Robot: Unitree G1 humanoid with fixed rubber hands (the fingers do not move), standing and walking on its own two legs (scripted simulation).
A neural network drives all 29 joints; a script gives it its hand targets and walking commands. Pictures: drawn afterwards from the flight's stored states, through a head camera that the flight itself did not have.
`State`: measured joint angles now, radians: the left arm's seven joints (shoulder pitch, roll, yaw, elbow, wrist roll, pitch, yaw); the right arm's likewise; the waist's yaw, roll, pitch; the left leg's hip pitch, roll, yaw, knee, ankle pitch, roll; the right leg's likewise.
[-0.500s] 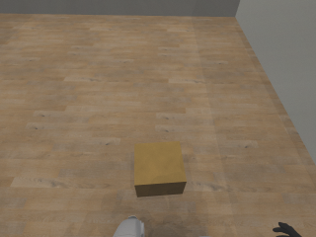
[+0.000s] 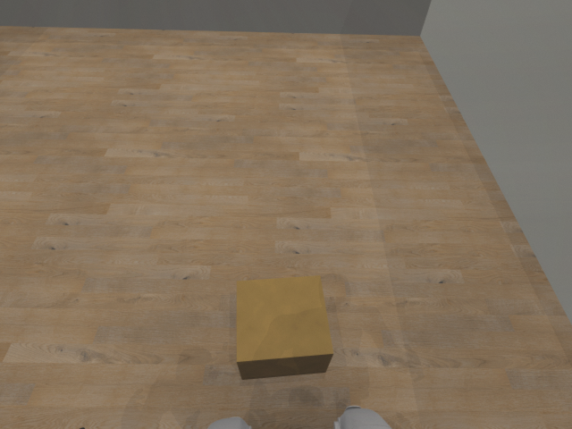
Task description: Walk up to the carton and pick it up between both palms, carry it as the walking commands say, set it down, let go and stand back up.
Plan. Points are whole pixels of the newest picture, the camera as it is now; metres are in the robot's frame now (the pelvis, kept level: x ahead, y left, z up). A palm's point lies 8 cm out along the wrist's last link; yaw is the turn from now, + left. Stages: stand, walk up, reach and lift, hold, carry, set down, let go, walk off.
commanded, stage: walk up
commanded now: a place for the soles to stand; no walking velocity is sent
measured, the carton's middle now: (281, 327) +0.49 +0.01 -0.64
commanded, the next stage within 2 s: none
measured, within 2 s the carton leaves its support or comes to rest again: neither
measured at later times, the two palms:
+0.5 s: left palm out of the picture +0.10 +0.32 -0.09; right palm out of the picture +0.11 -0.31 -0.09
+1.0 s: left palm out of the picture +0.09 +0.42 -0.08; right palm out of the picture +0.09 -0.24 -0.09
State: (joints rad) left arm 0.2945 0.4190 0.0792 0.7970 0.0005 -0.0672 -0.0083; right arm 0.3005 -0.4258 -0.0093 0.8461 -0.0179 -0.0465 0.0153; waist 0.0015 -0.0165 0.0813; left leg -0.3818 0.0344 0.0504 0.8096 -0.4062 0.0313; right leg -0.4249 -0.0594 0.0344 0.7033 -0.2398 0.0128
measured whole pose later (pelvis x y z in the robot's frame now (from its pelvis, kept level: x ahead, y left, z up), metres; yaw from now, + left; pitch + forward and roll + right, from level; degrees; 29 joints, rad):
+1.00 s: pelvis +0.01 +0.07 +0.01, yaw -2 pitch -1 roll -3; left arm 0.26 0.47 0.05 0.85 0.00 -0.03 0.08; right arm 0.20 -0.43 -0.01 0.82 -0.05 0.03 0.04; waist 0.00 0.05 0.10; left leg -0.36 0.02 0.12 0.76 -0.40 0.09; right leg -0.46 -0.02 0.03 0.90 -0.46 -0.01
